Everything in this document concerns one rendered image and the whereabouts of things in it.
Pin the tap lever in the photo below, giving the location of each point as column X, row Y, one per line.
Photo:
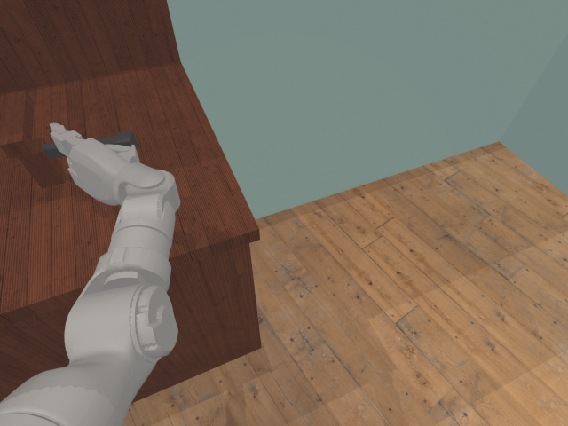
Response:
column 125, row 138

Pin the counter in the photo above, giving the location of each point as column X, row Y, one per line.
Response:
column 99, row 67

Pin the left robot forearm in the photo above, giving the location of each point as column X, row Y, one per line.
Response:
column 142, row 238

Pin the robot left hand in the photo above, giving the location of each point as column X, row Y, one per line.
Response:
column 92, row 165

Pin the left robot upper arm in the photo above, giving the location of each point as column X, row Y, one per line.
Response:
column 114, row 339

